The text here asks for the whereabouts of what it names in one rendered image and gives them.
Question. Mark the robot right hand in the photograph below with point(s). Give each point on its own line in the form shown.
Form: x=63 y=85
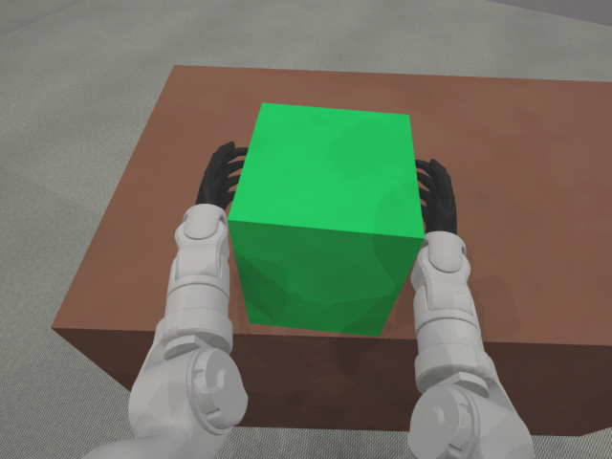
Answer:
x=439 y=213

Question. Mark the pedestal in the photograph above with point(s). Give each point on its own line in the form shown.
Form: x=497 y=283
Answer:
x=530 y=164

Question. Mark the carton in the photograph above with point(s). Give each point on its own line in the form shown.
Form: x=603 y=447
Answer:
x=326 y=220

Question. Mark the robot left forearm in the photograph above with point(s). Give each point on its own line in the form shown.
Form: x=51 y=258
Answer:
x=198 y=294

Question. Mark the robot right forearm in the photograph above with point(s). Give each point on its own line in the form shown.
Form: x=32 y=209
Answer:
x=449 y=339

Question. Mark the robot right upper arm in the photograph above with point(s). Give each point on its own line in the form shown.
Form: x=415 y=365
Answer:
x=451 y=422

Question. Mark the robot left hand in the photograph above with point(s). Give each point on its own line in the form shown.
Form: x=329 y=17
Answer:
x=216 y=183

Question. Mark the robot left upper arm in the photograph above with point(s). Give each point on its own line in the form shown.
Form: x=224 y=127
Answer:
x=184 y=408

